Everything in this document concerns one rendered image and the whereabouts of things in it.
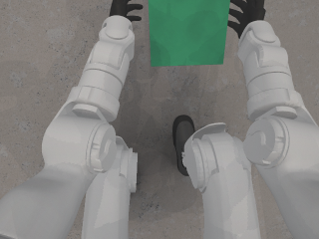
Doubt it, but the robot left hand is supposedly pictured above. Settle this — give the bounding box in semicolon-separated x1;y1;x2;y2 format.
109;0;144;22

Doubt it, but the right robot upper arm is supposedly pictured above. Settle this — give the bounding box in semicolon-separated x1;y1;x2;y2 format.
242;116;319;239

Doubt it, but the robot right hand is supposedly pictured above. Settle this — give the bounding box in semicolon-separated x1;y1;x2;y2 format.
227;0;266;39

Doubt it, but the left robot upper arm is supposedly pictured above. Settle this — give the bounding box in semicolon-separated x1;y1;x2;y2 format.
0;115;118;239

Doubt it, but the robot left thigh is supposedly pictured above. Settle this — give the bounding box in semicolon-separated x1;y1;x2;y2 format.
81;144;138;239

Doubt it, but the carton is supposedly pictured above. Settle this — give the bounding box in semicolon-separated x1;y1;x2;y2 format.
148;0;230;67

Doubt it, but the robot right forearm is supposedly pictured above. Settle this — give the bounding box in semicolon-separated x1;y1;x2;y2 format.
237;20;319;127

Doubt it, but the robot right shin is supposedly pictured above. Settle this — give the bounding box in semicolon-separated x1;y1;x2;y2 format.
181;122;251;177

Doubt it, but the robot left forearm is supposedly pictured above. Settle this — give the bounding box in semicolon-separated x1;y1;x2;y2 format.
42;15;135;155

